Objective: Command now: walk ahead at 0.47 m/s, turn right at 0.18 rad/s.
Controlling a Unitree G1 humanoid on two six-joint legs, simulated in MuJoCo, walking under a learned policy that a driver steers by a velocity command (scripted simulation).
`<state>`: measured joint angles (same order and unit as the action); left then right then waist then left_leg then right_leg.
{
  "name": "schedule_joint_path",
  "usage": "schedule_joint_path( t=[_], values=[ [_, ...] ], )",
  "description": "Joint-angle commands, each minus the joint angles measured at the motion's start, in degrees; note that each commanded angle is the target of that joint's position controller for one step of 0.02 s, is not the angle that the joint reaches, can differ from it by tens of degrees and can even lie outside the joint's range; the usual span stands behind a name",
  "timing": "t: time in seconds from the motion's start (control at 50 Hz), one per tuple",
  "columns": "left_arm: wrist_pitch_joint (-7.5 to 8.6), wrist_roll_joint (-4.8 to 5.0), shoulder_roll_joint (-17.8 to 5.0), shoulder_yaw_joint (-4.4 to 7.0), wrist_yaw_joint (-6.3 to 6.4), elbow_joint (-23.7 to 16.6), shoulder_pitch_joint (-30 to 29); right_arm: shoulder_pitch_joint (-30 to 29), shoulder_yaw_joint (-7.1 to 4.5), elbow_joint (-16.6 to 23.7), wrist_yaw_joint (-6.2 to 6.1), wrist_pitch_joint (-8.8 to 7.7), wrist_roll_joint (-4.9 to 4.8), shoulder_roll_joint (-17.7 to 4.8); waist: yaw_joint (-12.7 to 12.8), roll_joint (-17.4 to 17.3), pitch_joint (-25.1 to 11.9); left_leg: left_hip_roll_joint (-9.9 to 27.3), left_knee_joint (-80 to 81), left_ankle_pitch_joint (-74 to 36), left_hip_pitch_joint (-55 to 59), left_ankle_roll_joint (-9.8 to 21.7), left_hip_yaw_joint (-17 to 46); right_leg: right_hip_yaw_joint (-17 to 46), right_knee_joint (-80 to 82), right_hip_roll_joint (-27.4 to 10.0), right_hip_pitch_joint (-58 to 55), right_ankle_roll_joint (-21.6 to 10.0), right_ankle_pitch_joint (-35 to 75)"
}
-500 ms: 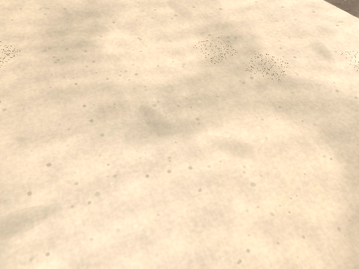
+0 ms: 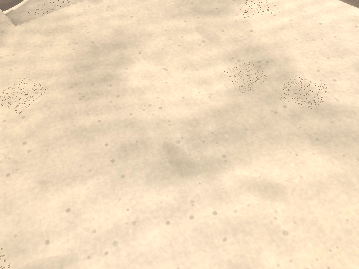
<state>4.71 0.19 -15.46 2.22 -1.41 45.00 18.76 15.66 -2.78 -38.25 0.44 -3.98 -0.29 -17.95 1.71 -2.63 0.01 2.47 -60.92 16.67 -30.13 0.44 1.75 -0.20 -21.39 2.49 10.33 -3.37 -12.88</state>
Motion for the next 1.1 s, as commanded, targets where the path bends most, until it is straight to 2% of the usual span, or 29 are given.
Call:
schedule_joint_path(
  t=[0.02,0.1,0.16,0.22,0.26,0.28,0.3,0.32,0.34,0.38,0.4,0.44,0.52,0.58,0.64,0.68,0.7,0.72,0.74,0.76,0.78,0.8,0.82,0.84,0.86,0.9,0.98,1.06,1.1],
  values=[
    [0.50,0.55,-9.4,2.19,0.92,-3.5,-0.9,-5.0,-0.76,5.9,0.12,-1.43,0.62,-3.0,-0.4,7.0,2.7,2.3,7.1,-4.9,-11.9,-2.2,0.8,16.4,12.9,-13.7,-5.8,-10.9,8.5],
    [-0.28,1.09,-10.8,2.72,1.97,-1.9,2.1,-13.0,0.33,7.2,0.79,-2.33,0.34,-0.6,2.0,6.9,3.3,-0.5,23.9,-16.4,-4.3,-3.9,-0.4,11.1,11.7,-10.7,-2.0,-8.6,14.6],
    [-0.89,1.63,-11.1,2.95,2.25,-0.8,5.5,-17.3,0.00,8.0,1.50,-2.84,-0.42,-1.6,3.1,7.4,3.4,-2.0,29.6,-20.2,-0.2,-3.5,0.5,13.6,9.7,-12.4,-2.9,-7.9,13.2],
    [-1.52,1.74,-11.8,3.52,2.60,-0.7,5.4,-16.5,-1.10,7.9,1.54,-3.23,-0.72,-4.1,1.0,8.8,2.9,-2.0,33.0,-16.8,3.9,-1.4,2.0,16.9,6.0,-14.5,-6.3,-6.0,14.4],
    [-1.93,1.26,-11.1,3.39,2.49,-1.1,4.4,-7.8,-2.81,5.7,0.84,-3.35,-0.59,-6.9,-4.1,8.7,-2.3,-2.7,35.7,-14.4,17.3,1.5,0.2,15.0,-4.4,-11.5,-5.1,-3.8,24.4],
    [-1.95,0.40,-8.6,2.46,2.27,-2.5,3.5,0.9,-3.74,4.6,0.26,-3.25,0.21,-9.2,-8.5,6.9,-10.2,3.0,33.1,-12.8,32.3,4.5,4.6,13.4,-17.7,-8.3,1.8,-1.9,19.2],
    [-1.53,0.02,-2.4,0.72,2.36,-4.6,8.8,7.0,-4.89,4.0,-0.20,-2.59,1.86,-14.5,-7.3,-6.9,-20.1,18.0,33.1,-11.7,52.8,11.3,25.0,7.5,-39.3,0.1,19.7,2.1,-4.2],
    [-1.09,1.51,-4.2,0.72,2.30,-5.2,11.7,6.0,-4.12,4.0,0.35,-2.14,1.77,-11.9,-5.5,-16.5,-23.6,23.7,40.6,-10.1,53.2,15.8,41.9,9.5,-49.8,0.8,28.2,3.5,-22.4],
    [-1.62,2.41,-9.6,2.38,2.49,-4.7,7.8,1.9,-2.80,4.6,0.20,-1.81,1.30,-6.9,-5.4,-9.0,-14.3,21.2,40.6,-14.9,45.6,13.9,32.7,10.0,-54.0,-2.5,31.0,4.2,-19.1],
    [-2.95,1.26,-10.1,3.01,2.81,-5.7,2.3,-3.7,-1.64,4.1,0.36,-1.20,0.97,-3.0,-3.2,-1.6,-5.7,16.1,40.0,-34.1,31.6,11.7,15.2,6.7,-51.8,-5.9,28.2,5.6,-14.4],
    [-3.83,1.00,-9.3,3.34,2.80,-6.0,2.3,-5.9,-1.51,3.6,0.48,-1.23,1.09,-2.3,-1.4,-2.6,-3.7,14.1,41.2,-37.0,26.2,11.0,10.2,6.4,-49.1,-7.4,25.6,5.9,-13.0],
    [-5.38,1.18,-6.3,2.85,2.66,-6.4,3.0,-8.4,-1.99,2.4,0.36,-1.67,1.36,-3.4,0.3,-4.8,-1.9,12.9,45.0,-37.4,19.2,11.7,4.8,4.1,-45.4,-7.5,21.2,6.8,-10.3],
    [-5.99,0.41,-4.7,2.14,1.86,-9.3,-1.6,-10.6,-3.10,0.5,-0.78,-1.23,0.77,-6.4,0.0,-3.4,-2.2,13.2,47.1,-37.6,19.3,12.4,-2.0,2.7,-31.8,-8.2,19.5,6.9,0.4],
    [-5.94,0.41,-5.4,2.27,0.48,-11.0,-5.4,-11.0,-3.36,-0.6,-1.19,-0.21,-0.10,-7.6,-1.2,-2.6,-3.0,12.9,46.0,-35.4,20.7,11.1,-6.0,1.0,-23.4,-7.4,15.7,5.5,7.1],
    [-6.65,0.39,-7.3,3.11,-0.48,-13.6,-8.7,-10.0,-4.01,-1.6,-0.80,0.59,-1.37,-9.4,-1.9,-2.4,-2.3,14.4,42.0,-32.0,23.5,9.7,-6.6,-0.2,-18.1,-6.6,14.7,3.6,3.9],
    [-7.04,0.33,-8.1,3.81,-0.71,-14.6,-8.6,-10.0,-4.28,-1.9,-0.70,1.17,-2.22,-9.9,-1.0,-2.2,-2.4,14.4,36.7,-31.0,24.4,8.0,-7.4,-1.8,-12.8,-5.0,12.0,1.7,3.1],
    [-7.00,0.14,-9.1,4.50,-0.43,-14.3,-6.4,-9.6,-4.15,-2.2,-0.73,1.40,-2.42,-9.2,0.3,-0.9,-3.5,12.4,30.8,-31.2,23.2,6.0,-9.2,-2.8,-8.3,-3.1,6.8,0.2,6.5],
    [-6.88,0.00,-12.9,6.00,0.51,-13.7,-2.3,-5.9,-3.74,-3.1,-0.54,1.44,-1.46,-7.5,1.3,5.2,-6.3,8.3,20.1,-26.0,18.8,2.4,-11.6,0.9,-4.6,-3.9,-2.6,-2.4,23.0],
    [-6.83,-0.47,-20.1,7.33,1.90,-15.0,-0.9,-3.5,-2.28,-0.9,-0.29,1.43,1.75,-3.9,-0.9,21.9,-9.5,0.2,0.3,12.4,0.4,-3.3,-13.5,22.5,-5.7,-19.3,-16.6,-11.9,49.4],
    [-5.89,-1.46,-17.7,6.12,1.40,-16.6,-1.4,-5.0,-1.95,-0.6,-0.20,1.74,1.75,-4.9,1.3,18.5,-17.9,-4.3,-11.1,24.7,-5.6,-4.2,-1.1,35.1,-1.9,-25.3,-18.2,-20.7,39.6],
    [-5.03,-0.95,-14.8,5.26,0.76,-16.5,-2.8,-8.1,-2.71,-0.7,-0.18,2.30,0.02,-7.7,2.3,11.0,-15.0,-2.2,-13.6,21.4,-6.9,-3.6,2.4,29.6,-0.6,-22.7,-14.9,-18.4,34.8],
    [-4.52,-0.06,-13.3,4.86,0.84,-15.9,-4.9,-9.1,-2.65,-0.4,-0.55,2.64,-0.34,-7.3,0.7,8.2,-11.1,-1.0,-11.4,17.2,-7.7,-2.9,2.6,25.1,-0.6,-19.6,-11.4,-15.0,29.1],
    [-4.65,0.63,-12.1,4.52,1.09,-15.9,-6.8,-9.5,-2.65,-0.8,-1.18,2.98,0.27,-7.0,-0.1,5.7,-8.8,0.0,-7.7,13.9,-7.6,-3.0,2.8,22.9,0.0,-17.4,-8.3,-12.5,24.5],
    [-5.03,0.65,-11.8,4.29,1.55,-16.2,-9.2,-9.6,-2.81,-0.8,-1.59,3.34,0.65,-7.3,-1.5,6.7,-7.5,0.3,-4.1,11.2,-4.7,-3.3,2.9,21.0,0.8,-15.7,-4.1,-11.3,22.2],
    [-5.40,-0.01,-12.0,4.25,1.86,-16.7,-10.5,-9.1,-2.67,-1.1,-1.56,3.59,0.61,-6.8,-2.3,8.1,-7.2,-0.8,-2.2,9.2,-1.7,-3.8,2.0,20.0,1.5,-14.2,-1.0,-10.8,21.9],
    [-5.67,-0.53,-12.2,4.49,2.39,-16.9,-10.8,-7.9,-2.25,-1.8,-1.62,3.76,0.33,-5.5,-2.5,8.7,-8.1,-2.1,3.5,7.8,1.1,-4.7,1.9,19.5,1.6,-13.1,0.1,-10.9,21.6],
    [-6.20,-0.05,-13.0,5.05,3.04,-16.6,-10.7,-9.1,-1.70,-1.7,-1.48,4.00,0.24,-4.3,-1.5,9.7,-8.1,-3.4,13.3,4.6,5.4,-5.1,2.8,21.7,2.0,-11.7,2.7,-10.3,10.8],
    [-6.74,-0.39,-11.6,4.39,2.53,-16.0,-10.8,-8.5,-1.87,-1.6,-0.62,3.79,-0.02,-4.7,-0.6,11.8,-7.3,-3.1,19.8,3.6,9.6,-4.0,1.8,24.2,1.2,-11.9,4.1,-9.0,4.1],
    [-7.08,-0.04,-10.7,3.87,2.42,-15.7,-11.5,-6.6,-1.81,-2.0,0.00,3.32,0.19,-3.9,-1.9,11.8,-6.6,-3.3,28.4,-0.7,14.4,-2.3,0.3,24.3,-0.6,-10.8,5.6,-7.3,2.6]
  ],
)
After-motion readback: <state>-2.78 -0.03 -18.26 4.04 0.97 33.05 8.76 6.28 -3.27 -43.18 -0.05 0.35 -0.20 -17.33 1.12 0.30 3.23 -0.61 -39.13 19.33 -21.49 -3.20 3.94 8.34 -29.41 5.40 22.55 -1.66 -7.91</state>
